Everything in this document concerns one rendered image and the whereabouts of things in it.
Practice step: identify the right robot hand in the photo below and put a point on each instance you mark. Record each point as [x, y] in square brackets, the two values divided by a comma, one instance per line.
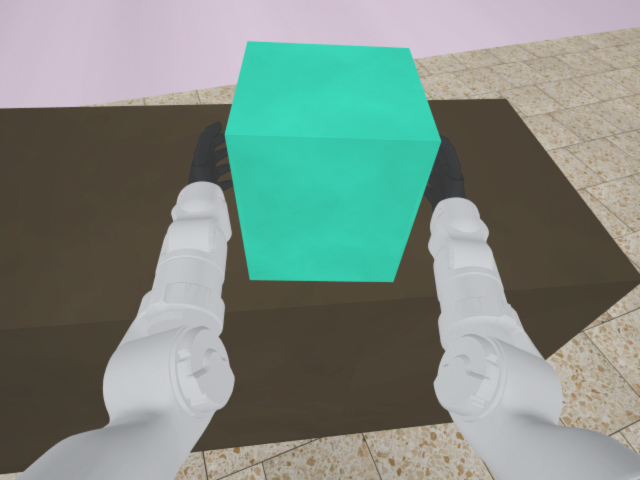
[446, 179]

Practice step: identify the robot left upper arm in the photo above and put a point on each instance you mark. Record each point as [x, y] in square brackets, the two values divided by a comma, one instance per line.
[161, 391]

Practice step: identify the right robot forearm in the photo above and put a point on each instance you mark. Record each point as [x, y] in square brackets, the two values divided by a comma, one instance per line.
[468, 283]

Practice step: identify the pedestal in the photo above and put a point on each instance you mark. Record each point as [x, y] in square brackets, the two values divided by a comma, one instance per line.
[86, 195]

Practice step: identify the robot right upper arm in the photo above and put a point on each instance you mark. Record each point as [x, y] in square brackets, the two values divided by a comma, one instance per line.
[506, 403]

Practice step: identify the carton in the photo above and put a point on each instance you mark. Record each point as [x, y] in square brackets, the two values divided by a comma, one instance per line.
[330, 150]

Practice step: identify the left robot forearm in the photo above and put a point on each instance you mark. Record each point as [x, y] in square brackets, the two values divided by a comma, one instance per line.
[191, 267]

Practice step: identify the left robot hand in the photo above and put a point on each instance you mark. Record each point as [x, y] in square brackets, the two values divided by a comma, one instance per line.
[205, 158]

